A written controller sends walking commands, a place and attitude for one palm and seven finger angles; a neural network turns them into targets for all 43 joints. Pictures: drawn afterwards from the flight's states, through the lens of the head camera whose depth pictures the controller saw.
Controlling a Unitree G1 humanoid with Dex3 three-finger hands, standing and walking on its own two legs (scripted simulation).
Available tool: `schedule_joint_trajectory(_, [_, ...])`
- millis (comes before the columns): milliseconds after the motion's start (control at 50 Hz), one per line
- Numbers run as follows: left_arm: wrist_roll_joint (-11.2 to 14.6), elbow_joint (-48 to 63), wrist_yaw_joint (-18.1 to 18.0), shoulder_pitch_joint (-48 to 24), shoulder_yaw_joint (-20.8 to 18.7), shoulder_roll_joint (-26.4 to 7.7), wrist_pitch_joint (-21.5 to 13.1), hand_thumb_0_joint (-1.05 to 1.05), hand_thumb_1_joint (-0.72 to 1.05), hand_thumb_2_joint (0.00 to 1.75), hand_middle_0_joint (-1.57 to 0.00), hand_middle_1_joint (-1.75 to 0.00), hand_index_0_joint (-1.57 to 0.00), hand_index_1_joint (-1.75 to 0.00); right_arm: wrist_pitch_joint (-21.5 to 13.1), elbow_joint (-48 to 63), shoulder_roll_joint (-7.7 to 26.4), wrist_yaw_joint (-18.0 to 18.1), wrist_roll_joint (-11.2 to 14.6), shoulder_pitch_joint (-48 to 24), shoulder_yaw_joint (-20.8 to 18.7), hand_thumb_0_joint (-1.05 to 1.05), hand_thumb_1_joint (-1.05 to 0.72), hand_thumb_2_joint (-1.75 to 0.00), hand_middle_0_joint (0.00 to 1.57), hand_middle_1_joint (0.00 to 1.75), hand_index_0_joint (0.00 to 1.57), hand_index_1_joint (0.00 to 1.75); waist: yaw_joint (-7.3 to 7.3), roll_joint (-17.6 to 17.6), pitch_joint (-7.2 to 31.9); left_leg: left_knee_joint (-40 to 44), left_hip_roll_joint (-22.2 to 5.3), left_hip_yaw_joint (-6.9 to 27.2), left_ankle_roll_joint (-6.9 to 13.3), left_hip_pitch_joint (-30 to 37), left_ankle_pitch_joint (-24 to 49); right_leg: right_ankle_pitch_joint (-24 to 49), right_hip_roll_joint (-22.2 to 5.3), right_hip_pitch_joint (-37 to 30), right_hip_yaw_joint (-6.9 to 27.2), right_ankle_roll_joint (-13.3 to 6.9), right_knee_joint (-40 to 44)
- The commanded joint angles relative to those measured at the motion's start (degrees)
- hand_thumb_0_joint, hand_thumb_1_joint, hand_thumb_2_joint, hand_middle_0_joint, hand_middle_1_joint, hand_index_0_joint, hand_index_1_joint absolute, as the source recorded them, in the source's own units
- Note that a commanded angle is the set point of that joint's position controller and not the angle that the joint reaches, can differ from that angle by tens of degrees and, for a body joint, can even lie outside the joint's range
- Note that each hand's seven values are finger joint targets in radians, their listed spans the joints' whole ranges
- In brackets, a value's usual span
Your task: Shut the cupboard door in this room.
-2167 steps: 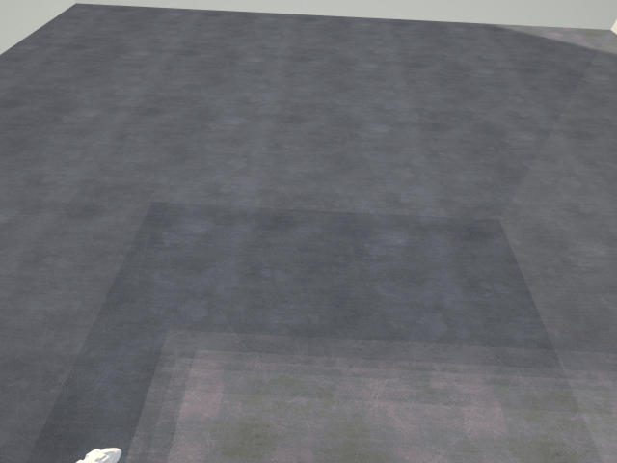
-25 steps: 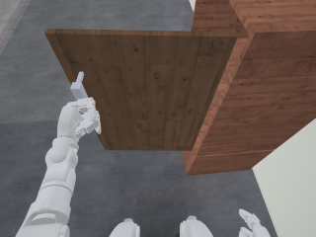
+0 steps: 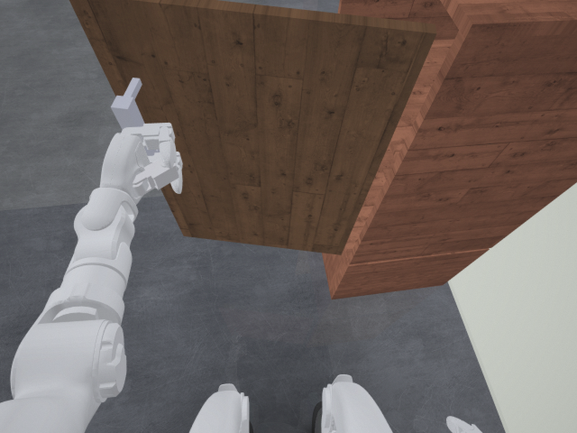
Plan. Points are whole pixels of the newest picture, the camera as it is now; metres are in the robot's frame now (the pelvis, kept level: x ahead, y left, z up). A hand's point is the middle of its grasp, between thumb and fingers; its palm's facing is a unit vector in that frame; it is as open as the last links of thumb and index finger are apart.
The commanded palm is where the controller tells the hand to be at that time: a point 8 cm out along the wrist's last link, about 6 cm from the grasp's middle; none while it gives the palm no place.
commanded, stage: push the door shut along its arc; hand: left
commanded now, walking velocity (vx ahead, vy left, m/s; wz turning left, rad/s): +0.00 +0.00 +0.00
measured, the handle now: (143, 127) +0.53 +0.21 +0.07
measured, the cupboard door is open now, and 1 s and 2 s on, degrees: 76 63 51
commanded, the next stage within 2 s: pull the fist back off the door in 1.20 s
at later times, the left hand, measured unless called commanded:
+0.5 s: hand (203, 132) +0.52 +0.12 +0.07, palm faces -0.31 -0.95 -0.02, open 3.1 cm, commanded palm +0.52 +0.17 +0.07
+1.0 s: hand (216, 114) +0.56 +0.10 +0.07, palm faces -0.39 -0.92 -0.01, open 3.2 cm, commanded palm +0.58 +0.12 +0.07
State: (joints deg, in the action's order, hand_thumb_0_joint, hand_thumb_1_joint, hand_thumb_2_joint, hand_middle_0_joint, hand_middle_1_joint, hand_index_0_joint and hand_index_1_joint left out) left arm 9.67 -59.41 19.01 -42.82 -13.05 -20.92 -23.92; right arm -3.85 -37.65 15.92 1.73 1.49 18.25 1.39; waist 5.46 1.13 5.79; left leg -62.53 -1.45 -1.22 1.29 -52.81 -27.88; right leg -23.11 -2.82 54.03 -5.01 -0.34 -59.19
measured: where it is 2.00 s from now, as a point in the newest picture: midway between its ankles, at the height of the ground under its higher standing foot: outside the picture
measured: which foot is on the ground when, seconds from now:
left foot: down 0.00-1.00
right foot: down 0.00-1.00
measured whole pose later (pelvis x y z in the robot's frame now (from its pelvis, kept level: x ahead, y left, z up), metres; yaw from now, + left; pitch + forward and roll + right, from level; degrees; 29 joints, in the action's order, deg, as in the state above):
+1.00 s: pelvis +0.01 +0.00 -0.02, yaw -2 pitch +26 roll -4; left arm 5.0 -72.7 27.4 -68.3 -12.8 -31.7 -14.7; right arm -3.2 -38.2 16.0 1.8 -0.4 20.9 2.8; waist 12.8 2.2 5.2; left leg -69.2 -3.0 -0.1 1.5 -65.1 -30.5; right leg -24.2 -1.3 65.3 -5.8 -0.4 -63.4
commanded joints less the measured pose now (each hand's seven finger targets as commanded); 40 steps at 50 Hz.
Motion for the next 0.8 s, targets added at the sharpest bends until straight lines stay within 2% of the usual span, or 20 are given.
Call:
schedule_joint_trajectory(0, [-0.21,9.32,1.19,-29.86,-1.77,-11.16,-3.57,0.0,0.9,0.9,-1.3,-1.5,-1.3,-1.5,-1.46,4.54,9.61,0.76,-0.28,6.2,-3.57,0.0,-0.9,-0.9,0.2,0.3,0.2,0.3,3.79,2.11,23.93,8.85,1.13,4.42,0.1,12.66,11.36,7.63,3.07,-10.06,3.28,-1.38,6.59])
schedule_joint_trajectory(60, [-0.25,8.47,2.03,-31.47,-4.19,-14.51,-3.24,0.0,0.9,0.9,-1.3,-1.5,-1.3,-1.5,-1.07,4.76,9.91,0.75,-0.5,7.07,-3.36,0.0,-0.9,-0.9,0.2,0.3,0.2,0.3,3.58,3.92,26.26,7.85,1.18,4.31,0.17,12.0,13.73,9.79,3.15,-10.94,3.48,-1.5,5.45])
schedule_joint_trajectory(100, [-0.3,7.53,2.58,-31.0,-5.55,-16.26,-2.76,0.0,0.9,0.9,-1.3,-1.5,-1.3,-1.5,-0.63,5.16,9.99,0.62,-0.47,7.72,-3.35,0.0,-0.9,-0.9,0.2,0.3,0.2,0.3,3.71,3.39,26.84,7.48,1.08,3.97,0.25,11.39,14.62,10.99,3.25,-11.74,3.75,-1.36,5.46])
schedule_joint_trajectory(140, [-0.68,7.0,3.31,-32.49,-3.81,-14.66,-2.71,0.0,0.9,0.9,-1.3,-1.5,-1.3,-1.5,-0.45,5.27,9.83,0.5,-0.54,8.41,-3.32,0.0,-0.9,-0.9,0.2,0.3,0.2,0.3,4.51,4.02,26.52,7.1,1.04,4.3,0.35,12.04,15.54,11.18,3.51,-10.21,3.31,-1.41,4.99])
schedule_joint_trajectory(180, [-0.91,7.02,3.66,-33.14,-4.39,-15.69,-2.44,0.0,0.9,0.9,-1.3,-1.5,-1.3,-1.5,-0.12,5.17,10.21,0.3,-0.57,8.84,-3.5,0.0,-0.9,-0.9,0.2,0.3,0.2,0.3,4.59,4.49,27.1,6.88,0.71,4.55,0.18,12.71,15.21,10.48,3.54,-9.02,3.39,-1.32,5.06])
schedule_joint_trajectory(240, [-0.72,4.71,4.33,-36.39,-4.56,-16.65,-1.39,0.0,0.9,0.9,-1.3,-1.5,-1.3,-1.5,0.14,4.97,10.36,0.48,-0.52,9.61,-3.15,0.0,-0.9,-0.9,0.2,0.3,0.2,0.3,6.01,3.43,25.16,6.39,0.86,4.4,0.65,10.04,13.15,9.24,3.88,-8.74,3.41,-1.3,5.27])
schedule_joint_trajectory(260, [-1.12,4.75,4.53,-37.68,-4.89,-17.85,-1.16,0.0,0.9,0.9,-1.3,-1.5,-1.3,-1.5,0.28,4.65,10.59,0.58,-0.49,9.77,-3.19,0.0,-0.9,-0.9,0.2,0.3,0.2,0.3,6.46,3.25,25.89,6.01,0.63,4.44,0.69,9.94,13.18,9.36,3.77,-8.3,3.62,-1.15,5.21])
schedule_joint_trajectory(280, [-1.31,4.31,4.7,-38.7,-4.25,-17.39,-0.82,0.0,0.9,0.9,-1.3,-1.5,-1.3,-1.5,0.3,4.55,10.47,0.6,-0.51,9.96,-3.11,0.0,-0.9,-0.9,0.2,0.3,0.2,0.3,6.81,3.61,25.67,5.84,0.64,4.49,0.73,9.72,13.03,9.1,3.79,-7.76,3.65,-1.12,5.25])
schedule_joint_trajectory(340, [-1.18,6.31,5.44,-40.62,-3.59,-16.56,-0.77,0.0,0.9,0.9,-1.3,-1.5,-1.3,-1.5,0.05,4.63,10.47,0.4,-0.84,11.05,-3.28,0.0,-0.9,-0.9,0.2,0.3,0.2,0.3,6.6,7.85,29.9,5.15,0.65,5.08,0.5,14.4,17.76,11.32,3.94,-6.24,2.96,-1.51,4.13])
schedule_joint_trajectory(360, [-1.43,5.48,5.62,-39.8,-4.58,-17.99,-0.47,0.0,0.9,0.9,-1.3,-1.5,-1.3,-1.5,0.29,4.27,10.68,0.36,-0.89,11.25,-3.37,0.0,-0.9,-0.9,0.2,0.3,0.2,0.3,6.21,7.63,31.07,4.84,0.37,5.35,0.25,15.15,18.97,12.02,3.94,-6.2,2.98,-1.48,4.0])
schedule_joint_trajectory(380, [-1.34,4.74,5.85,-40.19,-4.17,-17.55,0.05,0.0,0.9,0.9,-1.3,-1.5,-1.3,-1.5,0.37,4.16,10.56,0.31,-0.85,11.33,-3.31,0.0,-0.9,-0.9,0.2,0.3,0.2,0.3,6.92,6.76,30.2,4.6,0.36,5.18,0.42,14.3,18.69,12.14,3.95,-6.12,3.08,-1.29,4.27])
schedule_joint_trajectory(460, [-1.96,4.56,5.92,-42.23,-5.89,-20.24,1.03,0.0,0.9,0.9,-1.3,-1.5,-1.3,-1.5,0.67,4.07,10.65,0.28,-1.11,12.17,-3.11,0.0,-0.9,-0.9,0.2,0.3,0.2,0.3,6.9,7.41,30.97,3.83,0.21,5.19,0.41,13.82,21.11,14.05,4.14,-6.36,2.93,-1.32,3.44])
schedule_joint_trajectory(520, [-2.49,2.2,5.84,-41.89,-6.91,-21.81,2.18,0.0,0.9,0.9,-1.3,-1.5,-1.3,-1.5,0.97,4.54,10.64,0.21,-1.11,12.46,-2.96,0.0,-0.9,-0.9,0.2,0.3,0.2,0.3,7.5,4.31,28.62,3.45,0.39,4.17,0.91,9.1,18.15,13.53,4.29,-8.41,3.51,-0.99,4.07])
schedule_joint_trajectory(560, [-2.8,2.28,6.12,-42.56,-7.5,-23.01,2.1,0.0,0.9,0.9,-1.3,-1.5,-1.3,-1.5,1.04,4.74,10.64,0.35,-1.11,12.59,-2.86,0.0,-0.9,-0.9,0.2,0.3,0.2,0.3,7.18,6.09,30.04,2.96,0.42,4.11,0.79,9.88,20.11,15.14,4.39,-8.23,3.47,-1.18,3.3])
schedule_joint_trajectory(600, [-3.25,2.51,6.51,-42.67,-7.47,-23.36,2.23,0.0,0.9,0.9,-1.3,-1.5,-1.3,-1.5,1.11,4.78,10.65,0.29,-1.31,12.92,-3.0,0.0,-0.9,-0.9,0.2,0.3,0.2,0.3,7.1,7.0,31.25,2.58,0.32,4.26,0.63,10.68,21.42,16.05,4.39,-8.17,3.39,-1.21,2.93])
schedule_joint_trajectory(700, [-3.07,3.09,8.14,-46.79,-6.07,-22.76,2.99,0.0,0.9,0.9,-1.3,-1.5,-1.3,-1.5,1.09,4.24,10.86,0.53,-1.39,13.57,-3.13,0.0,-0.9,-0.9,0.2,0.3,0.2,0.3,8.56,6.86,31.95,1.75,0.14,4.67,0.81,11.61,21.86,16.13,4.55,-6.64,3.18,-1.1,2.83])
schedule_joint_trajectory(720, [-3.15,2.7,8.38,-46.7,-5.26,-21.78,3.3,0.0,0.9,0.9,-1.3,-1.5,-1.3,-1.5,1.1,4.16,10.8,0.56,-1.36,13.5,-3.19,0.0,-0.9,-0.9,0.2,0.3,0.2,0.3,8.65,7.85,32.01,1.64,0.15,4.74,0.74,12.28,22.26,15.96,4.53,-5.67,3.11,-1.18,2.83])
schedule_joint_trajectory(740, [-2.46,3.57,8.74,-49.29,-3.22,-19.22,3.23,0.0,0.9,0.9,-1.3,-1.5,-1.3,-1.5,0.86,3.93,10.58,0.63,-1.41,13.63,-3.1,0.0,-0.9,-0.9,0.2,0.3,0.2,0.3,9.56,9.65,31.94,1.38,0.24,4.97,0.75,14.07,23.29,16.01,4.71,-3.75,2.63,-1.32,2.49])
schedule_joint_trajectory(760, [-2.76,2.81,8.76,-49.6,-3.77,-20.19,3.56,0.0,0.9,0.9,-1.3,-1.5,-1.3,-1.5,0.93,3.25,10.91,0.71,-1.43,13.78,-3.22,0.0,-0.9,-0.9,0.2,0.3,0.2,0.3,9.61,8.62,31.74,1.27,-0.11,5.4,0.6,14.6,22.65,14.85,4.65,-2.73,2.6,-1.2,2.87])
schedule_joint_trajectory(780, [-2.83,1.5,8.73,-50.19,-2.68,-19.06,4.01,0.0,0.9,0.9,-1.3,-1.5,-1.3,-1.5,0.92,2.91,10.92,0.78,-1.47,13.89,-3.13,0.0,-0.9,-0.9,0.2,0.3,0.2,0.3,10.3,8.13,30.38,1.4,-0.19,5.75,0.62,14.24,22.12,14.1,4.73,-1.68,2.35,-1.24,2.96])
